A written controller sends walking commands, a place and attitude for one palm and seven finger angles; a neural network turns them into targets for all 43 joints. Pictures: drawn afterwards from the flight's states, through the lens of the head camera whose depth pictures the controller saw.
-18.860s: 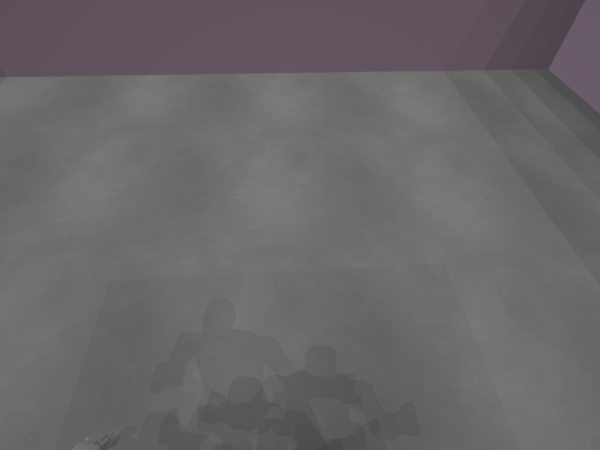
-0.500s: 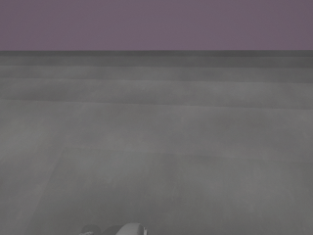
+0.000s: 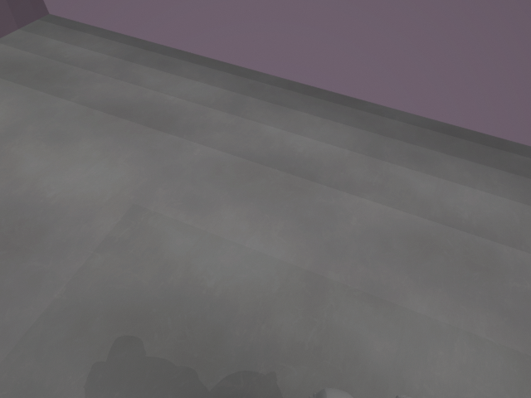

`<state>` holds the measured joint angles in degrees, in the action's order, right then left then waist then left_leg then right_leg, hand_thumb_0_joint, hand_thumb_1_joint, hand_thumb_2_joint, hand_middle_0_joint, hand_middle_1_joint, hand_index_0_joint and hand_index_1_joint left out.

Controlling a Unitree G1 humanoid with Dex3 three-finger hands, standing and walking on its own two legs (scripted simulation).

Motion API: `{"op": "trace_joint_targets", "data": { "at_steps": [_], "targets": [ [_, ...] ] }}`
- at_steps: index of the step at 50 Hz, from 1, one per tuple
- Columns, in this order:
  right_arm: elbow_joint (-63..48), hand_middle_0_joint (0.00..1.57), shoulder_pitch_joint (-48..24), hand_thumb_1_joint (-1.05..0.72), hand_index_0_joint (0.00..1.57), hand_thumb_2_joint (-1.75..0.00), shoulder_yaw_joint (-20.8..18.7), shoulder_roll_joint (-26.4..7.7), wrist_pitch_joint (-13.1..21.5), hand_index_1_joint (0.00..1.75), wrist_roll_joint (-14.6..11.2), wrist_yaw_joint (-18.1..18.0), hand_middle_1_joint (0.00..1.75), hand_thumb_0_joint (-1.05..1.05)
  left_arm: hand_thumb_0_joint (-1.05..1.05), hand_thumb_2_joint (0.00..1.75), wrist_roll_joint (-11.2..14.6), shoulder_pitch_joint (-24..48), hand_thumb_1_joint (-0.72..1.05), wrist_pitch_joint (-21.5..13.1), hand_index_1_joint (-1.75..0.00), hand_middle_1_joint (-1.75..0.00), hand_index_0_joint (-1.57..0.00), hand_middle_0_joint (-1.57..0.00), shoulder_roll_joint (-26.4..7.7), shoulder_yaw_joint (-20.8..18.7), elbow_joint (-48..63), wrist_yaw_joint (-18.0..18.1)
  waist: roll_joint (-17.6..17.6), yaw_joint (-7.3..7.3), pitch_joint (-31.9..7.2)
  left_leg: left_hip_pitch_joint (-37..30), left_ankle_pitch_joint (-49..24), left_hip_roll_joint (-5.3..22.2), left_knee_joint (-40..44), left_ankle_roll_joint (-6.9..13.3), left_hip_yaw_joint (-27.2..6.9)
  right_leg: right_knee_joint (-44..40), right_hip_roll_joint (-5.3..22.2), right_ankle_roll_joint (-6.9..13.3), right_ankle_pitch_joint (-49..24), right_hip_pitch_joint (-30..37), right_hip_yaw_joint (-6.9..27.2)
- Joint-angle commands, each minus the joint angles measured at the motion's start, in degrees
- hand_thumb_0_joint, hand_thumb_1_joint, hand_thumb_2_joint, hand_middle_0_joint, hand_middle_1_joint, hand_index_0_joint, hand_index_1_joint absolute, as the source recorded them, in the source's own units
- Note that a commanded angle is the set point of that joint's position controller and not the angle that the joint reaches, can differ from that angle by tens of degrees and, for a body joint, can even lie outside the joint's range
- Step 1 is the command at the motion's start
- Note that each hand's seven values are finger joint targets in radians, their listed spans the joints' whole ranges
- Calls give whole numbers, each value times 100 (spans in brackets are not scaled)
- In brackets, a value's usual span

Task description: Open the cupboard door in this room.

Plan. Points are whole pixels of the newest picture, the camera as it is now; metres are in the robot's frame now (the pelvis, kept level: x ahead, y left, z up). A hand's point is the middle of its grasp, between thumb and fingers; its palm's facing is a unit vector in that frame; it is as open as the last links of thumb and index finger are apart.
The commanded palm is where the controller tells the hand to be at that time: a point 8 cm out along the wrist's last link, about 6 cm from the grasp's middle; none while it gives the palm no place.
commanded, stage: turn or walk to find it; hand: left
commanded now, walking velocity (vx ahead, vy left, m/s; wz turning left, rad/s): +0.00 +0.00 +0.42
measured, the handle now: out of the picture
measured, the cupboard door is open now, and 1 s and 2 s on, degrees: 0 0 0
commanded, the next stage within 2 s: none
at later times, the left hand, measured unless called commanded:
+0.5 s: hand out of the picture +0.01 +0.14 -0.15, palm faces +0.24 -0.94 -0.26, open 7.4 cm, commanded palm none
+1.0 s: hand out of the picture -0.09 +0.21 -0.17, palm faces +0.47 -0.85 -0.25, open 7.4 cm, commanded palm none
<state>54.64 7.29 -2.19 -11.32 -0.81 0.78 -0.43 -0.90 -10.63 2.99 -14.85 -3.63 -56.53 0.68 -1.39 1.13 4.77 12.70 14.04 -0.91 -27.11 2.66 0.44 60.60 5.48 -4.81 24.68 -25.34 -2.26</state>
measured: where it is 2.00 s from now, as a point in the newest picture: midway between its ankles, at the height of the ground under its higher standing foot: outside the picture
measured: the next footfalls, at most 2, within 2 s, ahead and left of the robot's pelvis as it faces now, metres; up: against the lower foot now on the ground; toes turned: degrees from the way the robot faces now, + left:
right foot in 0.26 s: +0.05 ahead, -0.15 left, +0.00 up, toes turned +3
left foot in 0.70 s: -0.06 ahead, +0.09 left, +0.00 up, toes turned +24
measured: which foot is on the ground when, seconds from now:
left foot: down 0.00-0.26, up 0.28-0.68, down 0.70-1.00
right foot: up 0.00-0.24, down 0.26-0.70, up 0.72-1.00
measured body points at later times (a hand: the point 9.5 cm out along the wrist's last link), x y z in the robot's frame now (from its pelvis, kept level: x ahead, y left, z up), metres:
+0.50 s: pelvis -0.02 -0.06 +0.00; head +0.01 -0.08 +0.45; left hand +0.00 +0.19 -0.13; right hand +0.06 -0.31 -0.17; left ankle -0.08 +0.09 -0.66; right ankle +0.01 -0.15 -0.74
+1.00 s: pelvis -0.05 -0.01 +0.00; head -0.03 +0.01 +0.45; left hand -0.11 +0.25 -0.15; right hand +0.13 -0.19 -0.14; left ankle -0.10 +0.08 -0.74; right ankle +0.00 -0.16 -0.67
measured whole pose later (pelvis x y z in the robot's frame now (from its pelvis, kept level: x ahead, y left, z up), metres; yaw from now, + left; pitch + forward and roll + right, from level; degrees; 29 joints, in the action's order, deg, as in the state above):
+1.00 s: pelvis -0.05 -0.01 +0.00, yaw +26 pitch +0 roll -1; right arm 55.1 9.5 -2.2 -10.5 -0.9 0.8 -0.4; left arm -0.8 -10.0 3.1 -14.5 -3.6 -56.4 0.7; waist -1.2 0.6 3.7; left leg 11.5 13.3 -1.7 -25.2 2.1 -1.2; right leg 58.8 4.9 -5.2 23.6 -25.4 -1.7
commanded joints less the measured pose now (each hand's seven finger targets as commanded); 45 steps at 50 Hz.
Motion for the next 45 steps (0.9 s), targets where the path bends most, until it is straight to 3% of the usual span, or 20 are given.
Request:
{"op": "trace_joint_targets", "data": {
  "at_steps": [1,6,10,11,12,13,14,17,19,25,29,31,33,34,35,36,37,38,40,45],
  "targets": [
    [-226,20,514,-90,20,-90,-322,-1152,56,30,37,-52,30,0,0,90,8,163,90,-114,-30,-30,-20,-20,-318,-40,542,31,888,-263,-615,-828,-2845,1442,720,748,-1470,-343,-23,-57,-48,-426,111],
    [-297,20,448,-90,20,-90,-385,-1185,-9,30,74,-28,30,0,0,90,37,252,90,-140,-30,-30,-20,-20,-230,-25,674,47,1036,-249,-595,-348,-2415,1347,647,728,-1788,-1368,-224,22,36,246,17],
    [-344,20,330,-90,20,-90,-403,-1116,-47,30,49,-13,30,0,0,90,64,-266,90,-239,-30,-30,-20,-20,-278,-44,574,64,956,12,-719,310,-2042,1020,209,472,-1905,-3160,-371,109,-952,1468,-106],
    [-362,20,383,-90,20,-90,-396,-972,-37,30,11,8,30,0,0,90,43,-441,90,-296,-30,-30,-20,-20,-434,-77,551,84,554,83,-831,696,-1445,763,-133,223,-1763,-3886,-140,159,-1420,2112,56],
    [-402,20,516,-90,20,-90,-350,-655,-25,30,-43,47,30,0,0,90,-34,-552,90,-362,-30,-30,-20,-20,-860,-158,545,126,-601,110,-935,1588,-80,181,-1027,-154,-1099,-4328,994,497,-1586,2818,1135],
    [-560,20,395,-90,20,-90,-337,-523,-34,30,-22,45,30,0,0,90,-68,-556,90,-359,-30,-30,-20,-20,-1154,-199,608,126,-1401,171,-691,2003,1891,-362,-2251,-391,-412,-4467,2139,1170,-2149,2406,2037],
    [-502,20,358,-90,20,-90,-404,-755,-146,30,48,26,30,0,0,90,-12,-464,90,-374,-30,-30,-20,-20,-1042,-238,669,135,-1325,166,-610,1866,1962,-101,-3220,-366,-706,-4597,2194,1407,-1831,1647,2050],
    [-176,20,661,-90,20,-90,-428,-664,-258,30,58,116,30,0,0,90,-8,355,90,-329,-30,-30,-20,-20,-555,-115,835,137,-617,-299,-115,1800,965,157,-4354,-435,-546,-4524,1403,1133,-1323,969,865],
    [-110,20,789,-90,20,-90,-385,-605,-261,30,61,135,30,0,0,90,-25,263,90,-374,-30,-30,-20,-20,-479,-92,841,134,-817,-272,-200,1743,703,188,-4340,-540,-376,-4449,1232,1054,-1663,1126,427],
    [-170,20,251,-90,20,-90,-279,-532,-227,30,23,121,30,0,0,90,-69,-482,90,-359,-30,-30,-20,-20,-730,-159,523,113,-905,94,-354,1542,1191,246,-2961,-652,-12,-4179,1420,1221,-2716,1859,195],
    [-232,20,51,-90,20,-90,-209,-472,-154,30,-31,107,30,0,0,90,-100,-615,90,-324,-30,-30,-20,-20,-890,-221,386,103,-1127,199,-508,1173,1430,237,-2013,-580,229,-3927,1564,1315,-3207,2044,117],
    [-219,20,196,-90,20,-90,-188,-479,-111,30,-49,89,30,0,0,90,-94,-550,90,-301,-30,-30,-20,-20,-940,-238,357,99,-1110,102,-650,799,1228,199,-1367,-535,372,-3688,1586,1248,-3300,2003,3],
    [-125,20,568,-90,20,-90,-193,-558,-43,30,-38,88,30,0,0,90,-38,-406,90,-255,-30,-30,-20,-20,-902,-241,349,88,-801,-141,-786,-111,215,202,-53,-464,423,-3104,1419,855,-2862,1553,-374],
    [-92,20,735,-90,20,-90,-255,-843,20,30,-21,101,30,0,0,90,17,-449,90,-208,-30,-30,-20,-20,-729,-209,387,71,-1,-256,-911,-903,-517,566,587,-336,-49,-2346,1134,523,-2176,888,-677],
    [-151,20,831,-90,20,-90,-393,-1441,55,30,30,81,30,0,0,90,47,-509,90,-173,-30,-30,-20,-20,-336,-127,567,35,1747,-308,-855,-1480,-2102,2047,840,254,-1937,-1234,357,79,335,-586,-916],
    [-110,20,1041,-90,20,-90,-442,-1719,-13,30,27,59,30,0,0,90,-7,-143,90,-129,-30,-30,-20,-20,-287,-42,713,49,1632,-495,-758,-1004,-2544,2574,910,774,-2115,-475,229,94,1248,-600,-507],
    [-43,20,1009,-90,20,-90,-420,-1566,9,30,53,-17,30,0,0,90,-13,148,90,-57,-30,-30,-20,-20,-259,-56,678,99,1831,-496,-695,-662,-2337,2315,959,754,-2100,-61,193,101,1096,-621,-79],
    [-80,20,743,-90,20,-90,-363,-1374,0,30,58,-70,30,0,0,90,-1,289,90,-60,-30,-30,-20,-20,-354,-97,615,66,1595,-424,-343,-362,-2044,2042,992,705,-1904,196,190,105,682,-696,55],
    [-210,20,303,-90,20,-90,-257,-1162,46,30,50,-91,30,0,0,90,-8,5,90,-98,-30,-30,-20,-20,-361,-107,406,-10,1017,-147,-348,-514,-2400,1567,861,587,-1335,360,125,66,-5,-671,58],
    [-190,20,513,-90,20,-90,-271,-1106,90,30,7,-88,30,0,0,90,5,-31,90,-113,-30,-30,-20,-20,-387,-72,359,9,860,-184,-617,-974,-2986,1418,782,614,-1216,186,46,-54,-246,-620,108]
  ]
}}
